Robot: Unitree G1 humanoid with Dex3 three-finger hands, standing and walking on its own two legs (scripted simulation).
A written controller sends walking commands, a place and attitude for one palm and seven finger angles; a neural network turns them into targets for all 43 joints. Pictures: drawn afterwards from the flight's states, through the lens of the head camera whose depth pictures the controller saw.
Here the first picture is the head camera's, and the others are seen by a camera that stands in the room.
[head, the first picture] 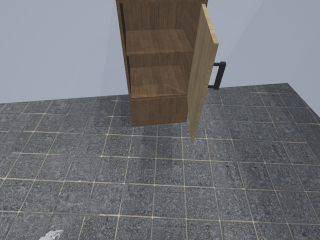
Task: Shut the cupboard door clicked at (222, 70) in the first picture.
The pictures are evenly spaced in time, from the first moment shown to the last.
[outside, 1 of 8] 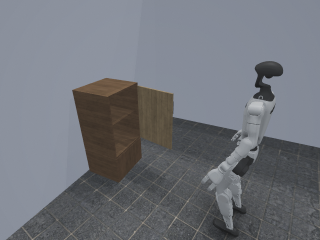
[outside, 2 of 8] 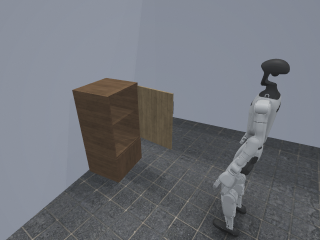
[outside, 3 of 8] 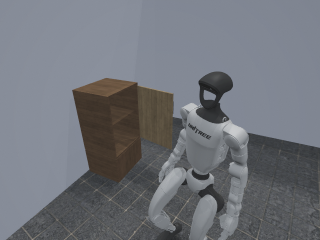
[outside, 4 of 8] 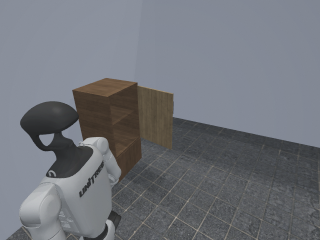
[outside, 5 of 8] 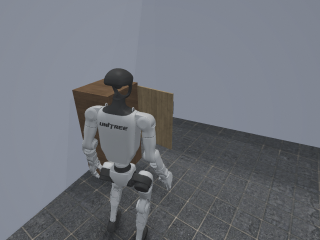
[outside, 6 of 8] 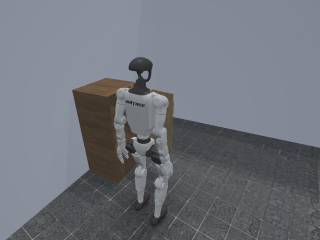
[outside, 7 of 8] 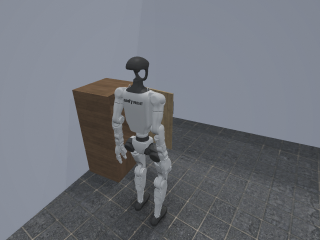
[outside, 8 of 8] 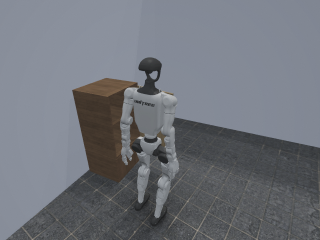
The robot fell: no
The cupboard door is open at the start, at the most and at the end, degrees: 80 80 80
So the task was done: no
